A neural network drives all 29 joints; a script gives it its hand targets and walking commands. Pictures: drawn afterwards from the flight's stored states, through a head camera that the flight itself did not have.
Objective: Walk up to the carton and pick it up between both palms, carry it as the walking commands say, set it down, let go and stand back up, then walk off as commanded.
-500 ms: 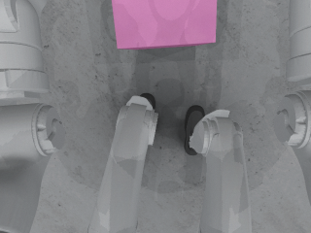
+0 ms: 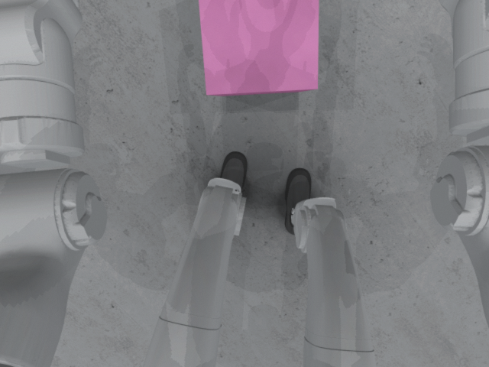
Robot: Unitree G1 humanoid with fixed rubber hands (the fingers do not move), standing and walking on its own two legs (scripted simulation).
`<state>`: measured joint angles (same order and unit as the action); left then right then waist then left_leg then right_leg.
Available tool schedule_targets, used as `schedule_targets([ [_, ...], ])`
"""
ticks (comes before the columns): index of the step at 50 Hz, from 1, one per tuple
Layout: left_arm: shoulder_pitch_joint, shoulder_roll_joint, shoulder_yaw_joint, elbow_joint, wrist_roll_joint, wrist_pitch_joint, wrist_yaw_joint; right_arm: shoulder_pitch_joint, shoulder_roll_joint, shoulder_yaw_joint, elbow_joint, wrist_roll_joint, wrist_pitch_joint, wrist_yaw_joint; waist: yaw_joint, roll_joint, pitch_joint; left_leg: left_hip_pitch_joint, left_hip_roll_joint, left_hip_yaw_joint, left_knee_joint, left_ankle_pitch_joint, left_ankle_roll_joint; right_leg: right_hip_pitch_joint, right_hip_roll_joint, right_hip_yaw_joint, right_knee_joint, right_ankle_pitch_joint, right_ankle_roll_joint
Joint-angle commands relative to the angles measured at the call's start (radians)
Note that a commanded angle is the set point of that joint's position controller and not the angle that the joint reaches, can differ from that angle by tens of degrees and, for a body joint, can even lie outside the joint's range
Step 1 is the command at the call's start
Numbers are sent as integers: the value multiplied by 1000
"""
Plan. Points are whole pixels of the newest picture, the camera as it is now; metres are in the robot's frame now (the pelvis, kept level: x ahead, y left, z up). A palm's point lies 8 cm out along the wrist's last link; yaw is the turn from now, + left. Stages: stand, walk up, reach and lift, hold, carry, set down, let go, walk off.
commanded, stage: set down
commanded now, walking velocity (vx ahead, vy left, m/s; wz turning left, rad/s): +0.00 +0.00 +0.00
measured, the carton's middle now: (258, 31) +0.56 +0.09 -0.52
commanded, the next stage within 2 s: let go in 0.08 s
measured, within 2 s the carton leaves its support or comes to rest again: neither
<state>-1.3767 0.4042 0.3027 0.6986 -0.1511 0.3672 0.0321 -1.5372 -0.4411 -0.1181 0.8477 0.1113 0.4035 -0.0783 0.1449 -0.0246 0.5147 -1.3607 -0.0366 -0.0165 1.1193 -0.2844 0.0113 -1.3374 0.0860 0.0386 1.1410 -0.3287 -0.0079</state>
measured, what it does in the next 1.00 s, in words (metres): rises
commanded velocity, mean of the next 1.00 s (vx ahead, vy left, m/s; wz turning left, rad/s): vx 0.00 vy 0.00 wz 0.00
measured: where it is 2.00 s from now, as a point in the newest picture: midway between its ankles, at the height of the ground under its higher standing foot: (262, 204)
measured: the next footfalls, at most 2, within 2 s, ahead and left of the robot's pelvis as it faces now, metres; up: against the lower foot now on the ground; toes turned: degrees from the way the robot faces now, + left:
none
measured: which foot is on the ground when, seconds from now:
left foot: down 0.00-1.00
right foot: down 0.00-1.00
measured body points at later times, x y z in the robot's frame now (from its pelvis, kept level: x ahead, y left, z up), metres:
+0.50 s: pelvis +0.04 +0.02 +0.06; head +0.36 +0.04 +0.37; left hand +0.42 +0.29 -0.08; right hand +0.47 -0.14 -0.10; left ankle +0.11 +0.11 -0.62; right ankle +0.10 -0.10 -0.62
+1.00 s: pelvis +0.12 -0.01 +0.12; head +0.21 -0.03 +0.56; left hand +0.29 +0.22 +0.03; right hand +0.33 -0.24 +0.01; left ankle +0.11 +0.11 -0.62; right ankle +0.10 -0.10 -0.62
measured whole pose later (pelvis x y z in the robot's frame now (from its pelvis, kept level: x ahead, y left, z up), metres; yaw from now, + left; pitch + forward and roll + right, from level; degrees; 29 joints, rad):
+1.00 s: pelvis +0.12 -0.01 +0.12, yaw +2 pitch +6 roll +1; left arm 0.17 0.18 0.06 0.46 0.02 0.04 -0.08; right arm 0.12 -0.19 -0.08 0.51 -0.02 0.04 0.01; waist 0.02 0.02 0.07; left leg -0.34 -0.04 -0.06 0.48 -0.25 0.00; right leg -0.32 0.06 0.05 0.52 -0.30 -0.05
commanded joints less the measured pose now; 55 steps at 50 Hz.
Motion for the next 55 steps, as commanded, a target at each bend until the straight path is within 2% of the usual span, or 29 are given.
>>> schedule_targets([
  [1,-261,141,50,-68,50,-78,-6,-292,-109,-36,-47,-36,-75,22,72,-30,-1849,694,1,40,-101,364,-17,476,0,-24,-115,148,15],
  [3,-255,114,59,-93,69,-108,-8,-300,-115,-59,-81,-69,-110,26,52,-38,-1892,742,-3,27,-88,435,-26,486,9,-31,-122,205,14],
  [5,-221,102,48,-50,95,-123,-21,-233,-65,-69,-31,-98,-124,11,33,-33,-1851,761,-1,23,-103,442,-29,470,9,-39,-144,201,18],
  [7,-157,112,31,-93,113,-131,-32,-150,-53,-100,-71,-129,-127,-8,5,-10,-1943,841,-3,25,-104,486,-32,524,15,-37,-155,248,18],
  [9,-45,120,-9,-129,122,-135,-52,-35,-27,-126,-133,-150,-126,-39,-7,25,-2016,927,-10,30,-125,534,-28,599,20,-35,-177,296,18],
  [10,-29,129,-29,-157,116,-130,-59,-12,-35,-142,-188,-153,-123,-53,-25,17,-2051,975,-13,26,-128,534,-24,625,28,-46,-178,293,23],
  [11,86,147,-45,-207,120,-128,-66,122,-5,-128,-240,-151,-117,-69,-12,32,-2142,1072,-20,25,-143,589,-22,711,29,-34,-193,342,26],
  [12,127,170,-59,-250,114,-126,-67,161,9,-118,-314,-124,-117,-81,-6,27,-2174,1147,-19,9,-143,629,-11,720,34,-36,-190,358,35],
  [13,113,182,-57,-264,122,-120,-69,171,-2,-138,-318,-116,-112,-87,-7,52,-2093,1154,-13,5,-154,610,-10,669,32,-33,-205,316,36],
  [14,142,193,-66,-342,106,-123,-70,182,-6,-129,-422,-93,-118,-94,-1,66,-2121,1265,-12,-15,-143,736,-3,641,33,-22,-209,362,39],
  [15,173,188,-78,-393,113,-128,-68,240,7,-124,-463,-97,-124,-99,-10,86,-2111,1358,-2,-47,-138,840,-3,575,39,-27,-214,363,40],
  [17,286,175,-95,-482,108,-130,-70,371,35,-77,-580,-82,-134,-103,-13,112,-2099,1507,15,-86,-146,919,4,516,42,-25,-247,312,41],
  [20,470,129,-107,-515,82,-133,-78,510,47,-53,-677,-87,-148,-96,-19,54,-1989,1482,33,-106,-180,873,7,551,30,-13,-282,286,38],
  [24,721,55,-136,-508,67,-157,-96,745,88,-40,-642,-103,-172,-64,-34,72,-1796,1455,40,-116,-243,788,-7,586,21,-13,-326,214,29],
  [27,876,-3,-146,-471,71,-194,-110,892,137,-41,-608,-140,-216,-36,-52,46,-1611,1405,46,-131,-272,772,-12,559,14,-17,-367,185,22],
  [29,956,-24,-148,-447,94,-229,-117,984,148,-59,-561,-164,-249,-19,-70,31,-1425,1318,46,-115,-310,706,-12,559,7,-9,-405,177,18],
  [30,1009,-53,-164,-395,102,-243,-122,1039,158,-59,-508,-177,-262,-7,-79,42,-1290,1272,50,-115,-337,653,-10,518,0,-13,-422,136,16],
  [31,1044,-77,-169,-370,100,-256,-127,1088,177,-46,-465,-176,-275,4,-96,40,-1182,1206,52,-105,-369,540,-8,531,-5,-18,-444,95,11],
  [34,1112,-83,-172,-296,111,-276,-134,1159,215,-50,-380,-186,-295,29,-106,53,-943,1038,42,-50,-478,163,-16,664,-36,-22,-517,-24,7],
  [36,1133,-81,-184,-307,107,-289,-132,1191,228,-38,-374,-177,-307,45,-110,61,-875,998,41,-33,-526,55,-18,762,-48,-14,-556,-64,5],
  [40,1259,-75,-191,-337,131,-318,-113,1318,206,-32,-345,-185,-342,71,-114,54,-760,1089,36,-24,-596,63,-28,879,-54,-9,-630,-24,6],
  [42,1355,-81,-189,-353,151,-333,-111,1391,191,-16,-391,-169,-370,79,-109,52,-755,1150,24,-13,-608,154,-27,944,-59,-7,-651,74,11],
  [44,1409,-76,-190,-349,160,-344,-110,1427,180,-6,-428,-160,-388,81,-115,18,-736,1171,14,-10,-620,214,-20,999,-62,-4,-673,148,20],
  [48,1513,-71,-183,-391,179,-369,-108,1568,179,31,-494,-126,-413,90,-105,-15,-765,1210,-12,-3,-642,372,-18,1166,-80,18,-687,420,31],
  [49,1547,-73,-192,-393,173,-374,-108,1611,173,28,-515,-121,-420,91,-113,-14,-781,1207,-20,0,-649,407,-23,1224,-87,27,-685,517,31],
  [51,1573,-67,-196,-410,174,-384,-111,1677,181,46,-534,-115,-425,93,-121,-55,-785,1199,-28,-2,-663,415,-18,1295,-101,43,-683,666,44],
  [52,1575,-65,-204,-415,173,-384,-112,1705,178,43,-538,-117,-424,96,-132,-38,-760,1195,-30,0,-674,395,-20,1302,-102,44,-698,667,42],
  [54,1594,-58,-207,-406,170,-380,-110,1727,172,48,-568,-115,-422,102,-145,-51,-733,1183,-34,2,-678,365,-18,1316,-105,49,-703,687,41],
  [55,1593,-71,-217,-410,161,-374,-111,1770,173,50,-541,-115,-410,105,-158,-42,-705,1201,-30,-3,-685,359,-21,1300,-102,48,-716,641,38],
])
